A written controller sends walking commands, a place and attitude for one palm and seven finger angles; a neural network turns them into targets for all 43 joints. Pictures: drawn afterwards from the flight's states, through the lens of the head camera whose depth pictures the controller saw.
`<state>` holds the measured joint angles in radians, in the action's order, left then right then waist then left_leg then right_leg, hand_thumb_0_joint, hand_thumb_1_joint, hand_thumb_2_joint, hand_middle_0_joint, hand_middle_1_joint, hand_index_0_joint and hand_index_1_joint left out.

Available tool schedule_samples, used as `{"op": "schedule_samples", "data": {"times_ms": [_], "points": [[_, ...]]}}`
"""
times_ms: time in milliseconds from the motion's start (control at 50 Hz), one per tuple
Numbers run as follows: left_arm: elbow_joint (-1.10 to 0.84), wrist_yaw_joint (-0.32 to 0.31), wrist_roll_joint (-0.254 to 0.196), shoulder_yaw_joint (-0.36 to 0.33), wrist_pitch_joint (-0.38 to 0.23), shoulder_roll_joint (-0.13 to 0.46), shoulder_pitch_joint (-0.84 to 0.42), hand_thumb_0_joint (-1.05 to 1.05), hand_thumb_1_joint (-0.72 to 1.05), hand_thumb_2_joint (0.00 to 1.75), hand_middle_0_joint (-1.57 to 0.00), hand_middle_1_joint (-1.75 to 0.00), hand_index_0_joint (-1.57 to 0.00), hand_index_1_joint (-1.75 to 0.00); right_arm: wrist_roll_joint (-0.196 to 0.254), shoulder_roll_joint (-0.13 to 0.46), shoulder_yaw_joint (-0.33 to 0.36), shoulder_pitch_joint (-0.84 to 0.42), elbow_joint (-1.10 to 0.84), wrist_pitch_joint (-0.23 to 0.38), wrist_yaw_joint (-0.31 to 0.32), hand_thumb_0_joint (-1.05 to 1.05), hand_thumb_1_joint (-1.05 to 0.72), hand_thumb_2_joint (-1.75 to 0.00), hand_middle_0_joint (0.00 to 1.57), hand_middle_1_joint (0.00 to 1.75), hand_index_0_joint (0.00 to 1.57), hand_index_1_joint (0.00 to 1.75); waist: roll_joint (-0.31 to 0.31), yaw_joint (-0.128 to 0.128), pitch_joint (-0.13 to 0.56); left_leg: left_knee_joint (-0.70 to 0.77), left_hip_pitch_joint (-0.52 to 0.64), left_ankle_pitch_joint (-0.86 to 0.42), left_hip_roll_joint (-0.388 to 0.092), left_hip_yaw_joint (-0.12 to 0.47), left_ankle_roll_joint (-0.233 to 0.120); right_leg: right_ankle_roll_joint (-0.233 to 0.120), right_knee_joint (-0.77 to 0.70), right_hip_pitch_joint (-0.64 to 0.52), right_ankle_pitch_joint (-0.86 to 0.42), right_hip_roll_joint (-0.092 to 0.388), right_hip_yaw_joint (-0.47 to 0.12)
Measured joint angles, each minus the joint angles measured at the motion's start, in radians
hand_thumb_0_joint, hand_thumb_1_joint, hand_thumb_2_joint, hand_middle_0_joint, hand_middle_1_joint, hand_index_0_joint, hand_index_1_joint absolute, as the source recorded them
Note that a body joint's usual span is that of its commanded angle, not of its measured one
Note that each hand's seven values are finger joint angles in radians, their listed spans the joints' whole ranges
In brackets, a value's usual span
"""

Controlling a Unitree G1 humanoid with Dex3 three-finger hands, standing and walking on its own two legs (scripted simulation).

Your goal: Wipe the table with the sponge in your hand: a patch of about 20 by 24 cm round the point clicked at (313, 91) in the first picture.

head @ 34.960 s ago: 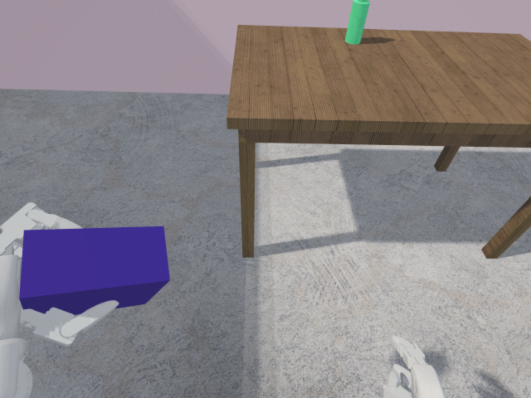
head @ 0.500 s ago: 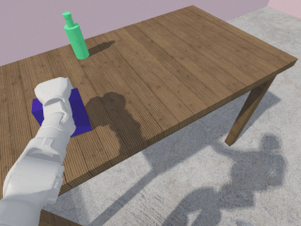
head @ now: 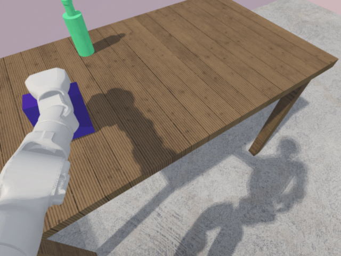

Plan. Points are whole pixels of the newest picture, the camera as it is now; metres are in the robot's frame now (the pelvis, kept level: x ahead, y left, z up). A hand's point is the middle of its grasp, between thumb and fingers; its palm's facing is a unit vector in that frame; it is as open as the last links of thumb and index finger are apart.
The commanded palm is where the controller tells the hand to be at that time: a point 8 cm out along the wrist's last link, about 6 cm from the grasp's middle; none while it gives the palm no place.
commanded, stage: wipe forward along the third lane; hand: left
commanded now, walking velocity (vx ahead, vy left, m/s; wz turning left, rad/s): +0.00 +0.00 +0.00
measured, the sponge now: (64, 121) +0.46 +0.27 +0.03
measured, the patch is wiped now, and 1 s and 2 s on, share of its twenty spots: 0.85 0.90 0.95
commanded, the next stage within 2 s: wipe back along the third lane in 0.06 s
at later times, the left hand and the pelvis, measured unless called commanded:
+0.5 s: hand (55, 101) +0.49 +0.27 +0.08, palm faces +0.00 -0.03 -1.00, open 10.5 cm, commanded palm +0.45 +0.25 +0.13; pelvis +0.03 +0.03 +0.00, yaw +0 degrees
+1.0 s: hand (62, 116) +0.43 +0.24 +0.08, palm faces +0.04 -0.05 -1.00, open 10.5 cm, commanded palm +0.39 +0.22 +0.12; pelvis +0.04 +0.03 +0.00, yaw +2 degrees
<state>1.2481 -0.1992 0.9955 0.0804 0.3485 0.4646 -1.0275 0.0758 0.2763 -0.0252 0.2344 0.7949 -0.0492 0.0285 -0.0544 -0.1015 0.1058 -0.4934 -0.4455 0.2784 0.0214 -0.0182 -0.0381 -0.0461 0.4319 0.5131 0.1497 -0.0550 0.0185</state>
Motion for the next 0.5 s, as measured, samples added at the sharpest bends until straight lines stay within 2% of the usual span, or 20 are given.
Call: {"op": "schedule_samples", "data": {"times_ms": [200,300,400,500], "points": [[0.009,-0.006,0.027,-0.032,-0.042,0.024,-0.010,0.03,-0.57,1.05,-0.70,-1.31,-0.76,-1.26,-0.014,-0.001,0.011,0.054,0.003,-0.007,-0.017,0.01,-0.90,-0.90,0.21,0.30,0.20,0.30,0.005,-0.007,0.022,-0.021,-0.020,0.026,0.005,-0.008,-0.018,0.017,0.003,0.014,0.015,0.004,-0.009],[-0.039,-0.032,0.019,0.018,-0.025,-0.023,0.029,0.03,-0.57,1.05,-0.69,-1.32,-0.75,-1.28,-0.017,-0.001,0.032,0.075,0.010,-0.017,-0.033,0.01,-0.90,-0.90,0.20,0.30,0.20,0.30,-0.002,0.017,0.036,-0.024,-0.013,0.038,0.011,-0.008,-0.027,0.026,0.005,0.005,0.025,0.009,-0.010],[-0.090,-0.071,-0.020,0.041,-0.007,-0.065,0.086,0.03,-0.55,1.05,-0.67,-1.35,-0.72,-1.30,-0.013,-0.010,0.033,0.058,0.023,-0.031,-0.043,0.01,-0.90,-0.90,0.20,0.30,0.20,0.30,-0.008,0.040,0.049,-0.019,0.019,0.048,0.016,-0.009,-0.036,0.035,0.003,-0.026,0.038,0.014,-0.012],[-0.135,-0.087,-0.043,0.077,0.040,-0.109,0.114,0.02,-0.53,1.05,-0.64,-1.37,-0.70,-1.33,-0.005,-0.024,0.025,0.011,0.019,-0.042,-0.051,0.01,-0.90,-0.90,0.20,0.30,0.20,0.30,-0.006,0.060,0.048,-0.010,0.053,0.053,0.024,-0.003,-0.041,0.040,0.001,-0.059,0.049,0.021,-0.008]]}}
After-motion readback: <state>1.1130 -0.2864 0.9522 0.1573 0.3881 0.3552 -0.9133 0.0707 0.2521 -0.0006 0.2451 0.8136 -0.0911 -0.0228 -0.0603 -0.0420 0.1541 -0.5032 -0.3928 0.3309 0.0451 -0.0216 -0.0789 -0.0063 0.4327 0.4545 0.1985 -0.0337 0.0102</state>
